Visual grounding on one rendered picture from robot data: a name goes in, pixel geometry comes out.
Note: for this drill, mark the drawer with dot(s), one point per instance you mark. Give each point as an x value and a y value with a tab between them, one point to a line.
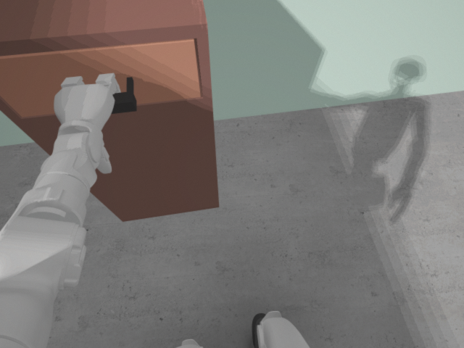
161	71

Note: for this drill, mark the robot left upper arm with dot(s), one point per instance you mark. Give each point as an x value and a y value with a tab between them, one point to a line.
38	258

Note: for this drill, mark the handle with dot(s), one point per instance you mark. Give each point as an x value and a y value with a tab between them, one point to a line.
125	101

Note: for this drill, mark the cabinet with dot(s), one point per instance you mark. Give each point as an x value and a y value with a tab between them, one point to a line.
162	155

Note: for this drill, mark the left robot forearm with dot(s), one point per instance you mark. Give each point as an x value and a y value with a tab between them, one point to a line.
62	188

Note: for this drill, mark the robot left shin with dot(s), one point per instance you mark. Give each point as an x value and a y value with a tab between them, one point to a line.
189	341

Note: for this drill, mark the robot shin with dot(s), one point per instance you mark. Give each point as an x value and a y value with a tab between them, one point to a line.
272	314
189	341

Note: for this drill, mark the robot right shin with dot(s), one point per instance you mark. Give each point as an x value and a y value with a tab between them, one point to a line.
272	314

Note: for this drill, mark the left robot hand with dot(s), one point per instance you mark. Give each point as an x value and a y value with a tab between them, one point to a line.
92	103

